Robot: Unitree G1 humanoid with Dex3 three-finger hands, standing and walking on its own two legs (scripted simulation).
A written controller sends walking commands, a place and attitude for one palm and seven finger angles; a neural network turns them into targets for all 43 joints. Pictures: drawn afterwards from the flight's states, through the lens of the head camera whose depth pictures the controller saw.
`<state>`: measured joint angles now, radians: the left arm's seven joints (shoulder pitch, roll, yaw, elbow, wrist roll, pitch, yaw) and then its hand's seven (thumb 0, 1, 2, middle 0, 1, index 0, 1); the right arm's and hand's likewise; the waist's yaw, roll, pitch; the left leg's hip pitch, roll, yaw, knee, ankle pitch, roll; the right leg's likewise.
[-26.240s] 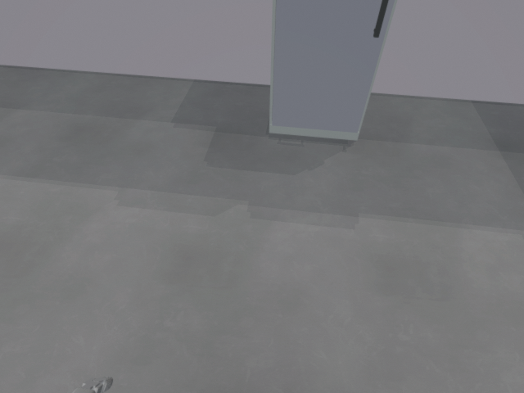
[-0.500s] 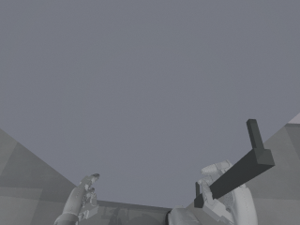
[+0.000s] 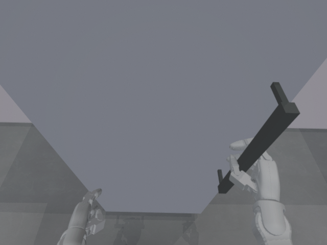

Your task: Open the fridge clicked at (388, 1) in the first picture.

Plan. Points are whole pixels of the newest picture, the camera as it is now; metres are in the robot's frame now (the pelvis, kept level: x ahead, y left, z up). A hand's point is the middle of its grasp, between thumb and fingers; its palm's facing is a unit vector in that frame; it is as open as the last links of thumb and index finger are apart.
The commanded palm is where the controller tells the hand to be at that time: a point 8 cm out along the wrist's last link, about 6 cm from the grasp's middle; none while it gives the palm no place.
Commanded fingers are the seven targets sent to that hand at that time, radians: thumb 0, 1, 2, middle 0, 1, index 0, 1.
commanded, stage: walk backward, drawing the door open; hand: right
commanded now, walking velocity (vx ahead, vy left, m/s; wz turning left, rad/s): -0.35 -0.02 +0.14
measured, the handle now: (242, 153) +0.33 -0.13 +0.07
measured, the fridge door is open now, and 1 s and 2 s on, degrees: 1 32 63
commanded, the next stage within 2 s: stop walking and hold the door back in 2.00 s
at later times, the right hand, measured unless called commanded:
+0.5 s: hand (236, 215) +0.19 -0.10 +0.07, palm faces +0.05 +0.99 -0.16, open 6.0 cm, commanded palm +0.16 -0.16 +0.06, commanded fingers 0.00 -0.90 -0.90 0.45 1.40 0.45 1.40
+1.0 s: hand out of the picture +0.03 -0.04 +0.07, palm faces -0.06 +0.99 -0.14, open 6.1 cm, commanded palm +0.00 -0.10 +0.06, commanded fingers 0.00 -0.90 -0.90 0.45 1.40 0.45 1.40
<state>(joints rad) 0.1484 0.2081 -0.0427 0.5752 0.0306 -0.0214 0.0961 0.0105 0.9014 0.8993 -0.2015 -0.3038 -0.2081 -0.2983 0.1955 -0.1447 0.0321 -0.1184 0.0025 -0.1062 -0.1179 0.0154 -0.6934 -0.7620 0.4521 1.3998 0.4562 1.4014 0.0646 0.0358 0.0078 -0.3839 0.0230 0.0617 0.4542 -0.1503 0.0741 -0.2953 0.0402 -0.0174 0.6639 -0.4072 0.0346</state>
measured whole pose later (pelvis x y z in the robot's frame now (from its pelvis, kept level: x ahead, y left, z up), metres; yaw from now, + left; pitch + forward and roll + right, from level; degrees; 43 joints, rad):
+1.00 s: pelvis -0.24 +0.04 -0.01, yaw -5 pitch +1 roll +0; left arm 0.19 0.14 -0.02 0.66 0.01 -0.05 0.04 0.01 0.90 0.90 -0.20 -0.30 -0.21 -0.30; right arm 0.12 -0.11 0.17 -0.05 0.00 -0.15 -0.07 0.00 -0.65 -0.73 0.38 1.35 0.37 1.39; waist 0.05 -0.07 0.06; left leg -0.29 -0.05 0.05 0.45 -0.17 0.06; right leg -0.27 -0.05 0.11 0.47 -0.22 0.06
